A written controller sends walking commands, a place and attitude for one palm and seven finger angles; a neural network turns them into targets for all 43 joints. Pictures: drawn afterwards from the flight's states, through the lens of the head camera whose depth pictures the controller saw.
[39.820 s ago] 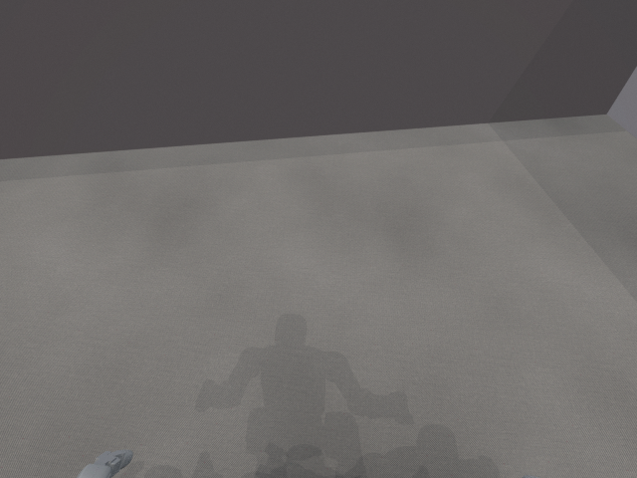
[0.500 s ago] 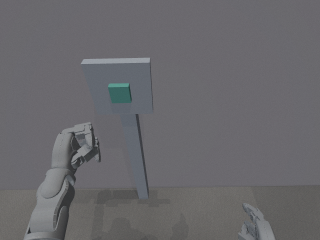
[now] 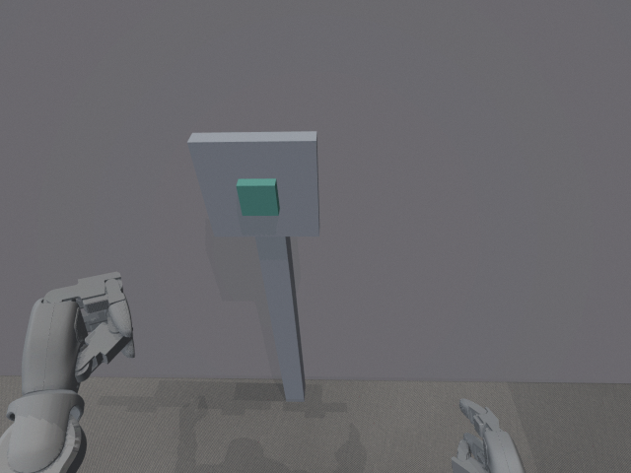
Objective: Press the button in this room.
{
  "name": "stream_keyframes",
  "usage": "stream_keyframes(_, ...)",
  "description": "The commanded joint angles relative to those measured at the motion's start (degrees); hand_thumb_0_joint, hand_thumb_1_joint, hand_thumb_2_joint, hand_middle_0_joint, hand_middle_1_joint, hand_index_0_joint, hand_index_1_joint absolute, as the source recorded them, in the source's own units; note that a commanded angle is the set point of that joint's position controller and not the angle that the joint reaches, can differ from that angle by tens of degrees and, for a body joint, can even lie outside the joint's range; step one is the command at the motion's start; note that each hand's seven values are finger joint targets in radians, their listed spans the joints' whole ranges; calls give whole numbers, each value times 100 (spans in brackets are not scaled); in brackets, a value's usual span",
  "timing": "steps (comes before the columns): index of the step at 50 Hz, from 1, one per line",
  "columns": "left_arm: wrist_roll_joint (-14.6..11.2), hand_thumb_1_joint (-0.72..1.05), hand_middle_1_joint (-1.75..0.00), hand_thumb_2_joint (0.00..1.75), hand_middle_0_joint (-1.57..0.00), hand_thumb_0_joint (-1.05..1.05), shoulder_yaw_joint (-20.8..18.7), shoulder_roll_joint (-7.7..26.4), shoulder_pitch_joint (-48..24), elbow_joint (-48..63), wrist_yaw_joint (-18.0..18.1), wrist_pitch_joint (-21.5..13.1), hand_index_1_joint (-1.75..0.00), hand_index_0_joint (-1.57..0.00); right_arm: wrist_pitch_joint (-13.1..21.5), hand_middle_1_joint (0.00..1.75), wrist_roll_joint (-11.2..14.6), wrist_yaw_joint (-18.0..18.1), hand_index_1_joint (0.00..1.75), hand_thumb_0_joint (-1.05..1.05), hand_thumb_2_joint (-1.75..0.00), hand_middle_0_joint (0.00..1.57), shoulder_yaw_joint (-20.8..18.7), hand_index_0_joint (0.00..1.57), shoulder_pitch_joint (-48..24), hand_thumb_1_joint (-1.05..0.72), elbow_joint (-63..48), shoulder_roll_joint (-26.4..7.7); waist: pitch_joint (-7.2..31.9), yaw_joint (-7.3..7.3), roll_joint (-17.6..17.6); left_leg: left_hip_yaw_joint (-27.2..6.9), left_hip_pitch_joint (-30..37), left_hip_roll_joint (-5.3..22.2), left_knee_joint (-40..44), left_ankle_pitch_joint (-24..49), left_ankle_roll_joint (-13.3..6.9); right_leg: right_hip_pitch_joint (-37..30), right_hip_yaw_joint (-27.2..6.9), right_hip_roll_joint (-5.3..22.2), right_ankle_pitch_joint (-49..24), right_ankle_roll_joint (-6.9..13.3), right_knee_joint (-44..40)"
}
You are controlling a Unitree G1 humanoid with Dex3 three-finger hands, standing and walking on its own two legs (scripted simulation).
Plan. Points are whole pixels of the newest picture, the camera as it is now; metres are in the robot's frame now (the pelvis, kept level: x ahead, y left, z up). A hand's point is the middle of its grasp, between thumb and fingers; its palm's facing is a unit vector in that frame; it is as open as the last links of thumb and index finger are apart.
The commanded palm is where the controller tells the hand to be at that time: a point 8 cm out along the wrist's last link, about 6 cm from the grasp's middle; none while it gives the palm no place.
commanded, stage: draw the hand back to the body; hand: left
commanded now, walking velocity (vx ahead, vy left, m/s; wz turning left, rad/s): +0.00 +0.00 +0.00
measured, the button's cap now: (259, 196) +0.51 +0.16 +0.10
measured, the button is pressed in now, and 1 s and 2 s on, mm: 0 0 0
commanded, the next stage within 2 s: step back with the hand held close in 0.48 s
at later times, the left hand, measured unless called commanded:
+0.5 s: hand (91, 344) +0.18 +0.24 +0.16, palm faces +0.44 -0.83 -0.35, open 3.1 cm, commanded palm +0.13 +0.28 +0.18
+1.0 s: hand (73, 362) +0.16 +0.25 +0.16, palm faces +0.30 -0.81 -0.50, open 3.1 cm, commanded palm +0.10 +0.29 +0.18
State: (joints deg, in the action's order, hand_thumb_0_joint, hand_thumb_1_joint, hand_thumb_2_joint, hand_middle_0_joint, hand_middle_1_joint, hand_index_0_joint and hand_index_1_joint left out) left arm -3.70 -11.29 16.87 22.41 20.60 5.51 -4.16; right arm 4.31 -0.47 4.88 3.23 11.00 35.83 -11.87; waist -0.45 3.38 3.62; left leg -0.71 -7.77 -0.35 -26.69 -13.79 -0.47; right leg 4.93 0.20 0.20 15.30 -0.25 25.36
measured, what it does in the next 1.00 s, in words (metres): stands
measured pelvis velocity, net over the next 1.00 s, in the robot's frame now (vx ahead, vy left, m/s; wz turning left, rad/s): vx -0.03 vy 0.01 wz -0.01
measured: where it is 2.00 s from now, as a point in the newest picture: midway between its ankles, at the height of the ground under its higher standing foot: outside the picture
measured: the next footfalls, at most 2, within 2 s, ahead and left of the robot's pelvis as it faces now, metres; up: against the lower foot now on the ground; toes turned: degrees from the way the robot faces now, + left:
right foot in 1.66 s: -0.26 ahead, -0.09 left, +0.00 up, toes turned +1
left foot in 1.84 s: -0.15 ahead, +0.13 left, +0.00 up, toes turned +3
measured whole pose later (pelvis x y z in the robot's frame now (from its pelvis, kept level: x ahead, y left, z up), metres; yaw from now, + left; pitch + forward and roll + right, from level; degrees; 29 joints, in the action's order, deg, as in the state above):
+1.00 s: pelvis -0.03 +0.01 +0.00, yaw -1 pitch +0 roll -1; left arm -2.7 -21.0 23.6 36.5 33.6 6.7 -10.0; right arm -1.0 0.3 4.4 -1.1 10.4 30.9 -13.3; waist -2.1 0.0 1.4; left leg 0.2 -16.9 -0.3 -28.5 -11.1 -1.4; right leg 14.0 -0.7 0.2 11.8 -1.4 26.3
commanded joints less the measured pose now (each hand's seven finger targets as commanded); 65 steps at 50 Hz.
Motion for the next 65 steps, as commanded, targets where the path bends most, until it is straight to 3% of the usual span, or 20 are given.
stream_keyframes(1, 11, 90, -150, 90, -130, 0, -741, 888, -371, 1499, 99, -391, -150, -130, 323, 30, 13, 52, 30, 0, -90, 20, -282, 20, -906, -90, -1028, -569, 379, 36, -86, 62, 173, 103, 508, 779, -67, 236, 137, -15, -754, 125, -495)
stream_keyframes(5, 15, 90, -150, 90, -130, 0, -921, 972, -26, 1725, 126, -440, -150, -130, 402, 30, 15, 54, 30, 0, -90, 20, -304, 20, -873, -90, -1027, -563, 261, 48, -55, 65, 161, 115, 507, 765, -59, 273, 140, -25, -743, 125, -528)
stream_keyframes(8, 24, 90, -150, 90, -130, 0, -1148, 1117, 228, 2029, 161, -493, -150, -130, 474, 30, 17, 55, 30, 0, -90, 20, -332, 20, -828, -90, -1033, -563, 453, 93, 92, 64, 220, 112, 447, 975, -44, 174, 144, -29, -961, 139, -459)
stream_keyframes(9, 22, 90, -150, 90, -130, 0, -1233, 1175, 353, 2039, 164, -497, -150, -130, 508, 30, 17, 53, 30, 0, -90, 20, -336, 20, -829, -90, -1030, -582, 387, 114, -46, 57, 183, 121, 440, 947, -35, 205, 151, -55, -927, 132, -515)
stream_keyframes(16, 45, 90, -150, 90, -130, 0, -997, 885, 184, 1726, 178, -429, -150, -130, 498, 30, 22, 85, 30, 0, -90, 20, -376, 20, -755, -90, -972, -604, -7, 12, -123, 90, 131, 122, 470, 780, -72, 428, 143, -27, -757, 97, -550)
stream_keyframes(17, 48, 90, -150, 90, -130, 0, -1005, 883, 183, 1693, 184, -437, -150, -130, 492, 30, 19, 89, 30, 0, -90, 20, -384, 20, -748, -90, -963, -603, 40, 18, -244, 77, 166, 125, 471, 796, -77, 414, 151, -37, -749, 96, -550)
stream_keyframes(23, 77, 90, -150, 90, -130, 0, -1109, 1053, 124, 2088, 230, -514, -150, -130, 578, 30, -3, 93, 30, 0, -90, 20, -353, 20, -790, -90, -980, -571, 383, 95, 159, 45, 242, 86, 469, 867, -42, 189, 132, -16, -829, 137, -487)
stream_keyframes(29, 35, 90, -150, 90, -130, 0, -1161, 1023, 383, 1834, 197, -471, -150, -130, 565, 30, 8, 86, 30, 0, -90, 20, -371, 20, -802, -90, -960, -554, 135, 100, -175, 102, 172, 118, 445, 882, -43, 288, 103, -55, -870, 115, -619)
stream_keyframes(30, 21, 90, -150, 90, -130, 0, -1056, 913, 212, 1523, 195, -430, -150, -130, 524, 30, 9, 98, 30, 0, -90, 20, -350, 20, -787, -90, -914, -560, -75, 32, -234, 103, 105, 121, 493, 732, -51, 385, 103, -36, -719, 98, -639)
stream_keyframes(31, 40, 90, -150, 90, -130, 0, -1742, 1573, -321, 1978, 211, -678, -150, -130, 362, 30, 26, 31, 30, 0, -90, 20, -399, 20, -693, -90, -1133, -759, -314, -206, -189, -33, -276, 189, 285, 428, -185, 915, -476, 231, -753, 73, -1037)
stream_keyframes(32, 53, 90, -150, 90, -130, 0, -1463, 1190, 263, 1503, 172, -717, -150, -130, 277, 30, 17, 29, 30, 0, -90, 20, -398, 20, -696, -90, -1026, -677, -224, -238, -370, -96, -211, 155, 148, 472, -183, 991, -502, 341, -751, 96, -1108)
stream_keyframes(33, 93, 90, -150, 90, -130, 0, -1310, 1074, 488, 1402, 148, -709, -150, -130, 204, 30, 4, 9, 30, 0, -90, 20, -416, 20, -716, -90, -1029, -688, -206, -248, -455, -91, -158, 175, 110, 648, -180, 1030, -515, 374, -900, 100, -1117)
stream_keyframes(36, 123, 90, -150, 90, -130, 0, -1241, 1035, 755, 1626, 137, -801, -150, -130, 28, 30, 2, -20, 30, 0, -90, 20, -484, 20, -665, -90, -1126, -731, 277, -273, -376, -79, -108, 255, 127, 1385, -148, 725, -293, 368, -1642, 56, -761)
stream_keyframes(41, 101, 90, -150, 90, -130, 0, -1539, 1341, 1184, 2297, 214, -880, -150, -130, -166, 30, 53, -17, 30, 0, -90, 20, -570, 20, -644, -90, -1369, -730, 1119, -250, -154, -99, -58, 374, 96, 2475, -126, 240, -89, 271, -2382, -21, -203)
stream_keyframes(44, 69, 90, -150, 90, -130, 0, -1790, 1555, 1397, 2507, 269, -921, -150, -130, -223, 30, 74, 12, 30, 0, -90, 20, -612, 20, -657, -90, -1449, -734, 1311, -227, -83, -105, -127, 413, 42, 2681, -115, 224, -63, 241, -2544, -48, -14)
stream_keyframes(51, 80, 90, -150, 90, -130, 0, -1707, 1346, 1626, 2261, 315, -1005, -150, -130, -203, 30, 99, 22, 30, 0, -90, 20, -648, 20, -584, -90, -1472, -743, 893, -273, 37, -284, -1046, 584, 328, 1556, -177, 366, -105, 148, -1594, -81, 243)
stream_keyframes(56, 186, 90, -150, 90, -130, 0, -1580, 1241, 1341, 2178, 359, -1122, -150, -130, -62, 30, 91, 35, 30, 0, -90, 20, -635, 20, -525, -90, -1454, -798, 322, -354, -21, -431, -2153, 564, 577, -1040, -295, 541, -367, 185, -157, -40, 64)
stream_keyframes(58, 267, 90, -150, 90, -130, 0, -1601, 1269, 1200, 2189, 399, -1187, -150, -130, 8, 30, 75, 46, 30, 0, -90, 20, -643, 20, -469, -90, -1445, -827, 207, -359, -165, -482, -2424, 526, 473, -1668, -324, 664, -487, 192, 620, -21, -123)
stream_keyframes(61, 337, 90, -150, 90, -130, 0, -1586, 1325, 923, 2384, 472, -1281, -150, -130, 102, 30, 34, 80, 30, 0, -90, 20, -624, 20, -386, -90, -1405, -813, 146, -391, -256, -458, -2152, 403, 16, -1849, -270, 1336, -654, 339, 1451, 80, -424)
stream_keyframes(65, 307, 90, -150, 90, -130, 0, -1542, 1405, 713, 2588, 603, -1339, -150, -130, 176, 30, 7, 97, 30, 0, -90, 20, -585, 20, -210, -90, -1210, -744, 314, -494, -542, -258, -781, 135, -893, -1047, -40, 2723, -690, 701, 1622, 281, -799)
